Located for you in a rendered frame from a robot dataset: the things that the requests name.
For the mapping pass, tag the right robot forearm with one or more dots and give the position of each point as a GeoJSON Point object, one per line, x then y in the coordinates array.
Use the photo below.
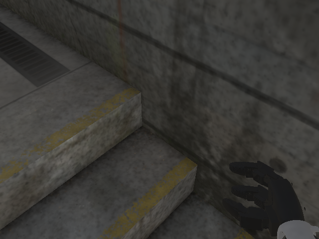
{"type": "Point", "coordinates": [295, 229]}

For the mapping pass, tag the robot right hand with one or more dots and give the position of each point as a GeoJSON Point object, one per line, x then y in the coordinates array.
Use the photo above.
{"type": "Point", "coordinates": [277, 205]}

